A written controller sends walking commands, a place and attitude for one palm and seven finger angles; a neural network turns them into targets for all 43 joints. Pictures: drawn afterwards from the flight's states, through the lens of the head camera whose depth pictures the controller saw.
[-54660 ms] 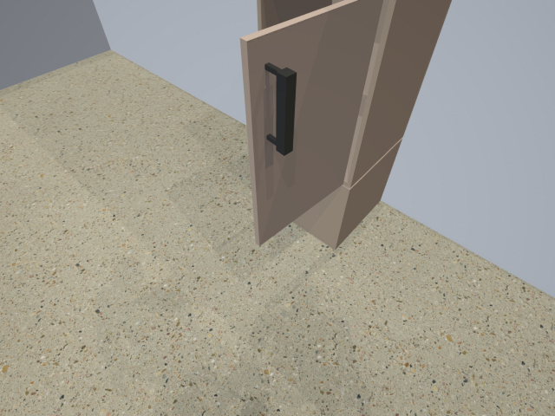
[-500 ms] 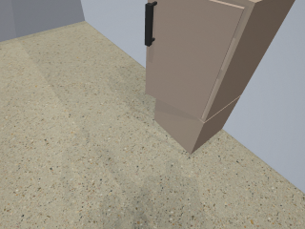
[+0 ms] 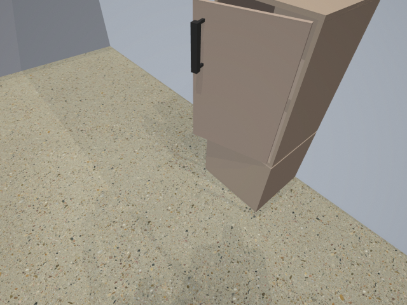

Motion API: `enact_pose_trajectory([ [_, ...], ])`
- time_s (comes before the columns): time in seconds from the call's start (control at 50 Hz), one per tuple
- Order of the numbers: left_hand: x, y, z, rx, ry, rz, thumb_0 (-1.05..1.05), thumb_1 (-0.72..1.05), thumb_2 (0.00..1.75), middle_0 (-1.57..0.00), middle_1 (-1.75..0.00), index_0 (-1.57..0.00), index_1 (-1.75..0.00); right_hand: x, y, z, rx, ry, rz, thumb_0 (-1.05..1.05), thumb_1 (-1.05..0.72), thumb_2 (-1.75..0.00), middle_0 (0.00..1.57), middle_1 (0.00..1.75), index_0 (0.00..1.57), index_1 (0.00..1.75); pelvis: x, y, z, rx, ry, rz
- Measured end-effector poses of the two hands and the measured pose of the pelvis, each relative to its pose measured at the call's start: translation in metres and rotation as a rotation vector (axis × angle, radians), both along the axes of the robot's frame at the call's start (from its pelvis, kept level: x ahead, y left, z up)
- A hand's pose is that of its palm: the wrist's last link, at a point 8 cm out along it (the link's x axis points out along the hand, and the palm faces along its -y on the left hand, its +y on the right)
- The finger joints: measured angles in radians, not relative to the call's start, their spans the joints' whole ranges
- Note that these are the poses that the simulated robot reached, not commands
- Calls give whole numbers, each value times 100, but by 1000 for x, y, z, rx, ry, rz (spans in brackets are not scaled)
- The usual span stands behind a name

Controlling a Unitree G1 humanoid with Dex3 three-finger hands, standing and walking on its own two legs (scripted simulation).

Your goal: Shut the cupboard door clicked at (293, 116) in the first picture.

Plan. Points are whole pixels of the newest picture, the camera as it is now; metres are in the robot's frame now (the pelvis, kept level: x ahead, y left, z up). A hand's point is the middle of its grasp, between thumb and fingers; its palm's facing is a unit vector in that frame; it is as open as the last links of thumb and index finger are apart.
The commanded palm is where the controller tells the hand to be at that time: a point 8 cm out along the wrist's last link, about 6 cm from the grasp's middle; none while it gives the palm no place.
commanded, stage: let the arm hang, fingers relaxed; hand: left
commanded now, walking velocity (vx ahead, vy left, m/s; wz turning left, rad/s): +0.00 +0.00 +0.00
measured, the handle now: (198, 46) +0.91 +0.06 +0.11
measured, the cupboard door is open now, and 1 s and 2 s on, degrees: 18 18 18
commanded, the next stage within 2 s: look to check the result in 0.14 s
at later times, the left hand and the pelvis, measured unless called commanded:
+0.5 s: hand out of the picture -0.06 +0.15 -0.18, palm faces +0.03 -0.98 -0.18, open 7.4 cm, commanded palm none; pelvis +0.00 -0.01 +0.00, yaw +0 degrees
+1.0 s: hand out of the picture -0.02 +0.14 -0.18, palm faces +0.05 -0.98 -0.18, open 7.4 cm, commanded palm none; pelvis +0.02 -0.02 +0.00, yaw +1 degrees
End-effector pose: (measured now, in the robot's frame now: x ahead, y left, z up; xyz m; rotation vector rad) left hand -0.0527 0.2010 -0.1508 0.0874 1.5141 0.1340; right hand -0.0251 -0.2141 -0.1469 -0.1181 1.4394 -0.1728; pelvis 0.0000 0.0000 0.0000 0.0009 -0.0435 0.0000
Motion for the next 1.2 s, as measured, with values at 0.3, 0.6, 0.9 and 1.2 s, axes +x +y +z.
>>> enact_pose_trajectory([
  [0.3, -9, 3, 5, 30, 24, 5, 0, 91, 90, -19, -30, -20, -30, -7, 6, -4, 26, 14, -17, 0, -91, -90, 20, 29, 19, 30, 0, -2, 0, 3, 8, -3],
  [0.6, 1, -2, 5, 34, 19, -2, 0, 91, 90, -19, -30, -20, -30, 0, -6, -3, 15, 17, -12, 0, -91, -90, 20, 29, 19, 30, 5, -10, 0, 4, 7, -3],
  [0.9, 22, -12, 4, 31, -2, -8, 0, 91, 90, -19, -30, -20, -30, 15, -16, -3, 11, 14, -4, 0, -91, -90, 19, 29, 19, 30, 14, -18, 0, 6, 13, -1],
  [1.2, 47, 15, -22, 68, -81, 120, 0, 90, 90, -20, -30, -20, -30, 66, -27, -10, -43, 34, 115, 0, -91, -90, 20, 29, 19, 30, 28, -9, -21, -9, 10, 158],
])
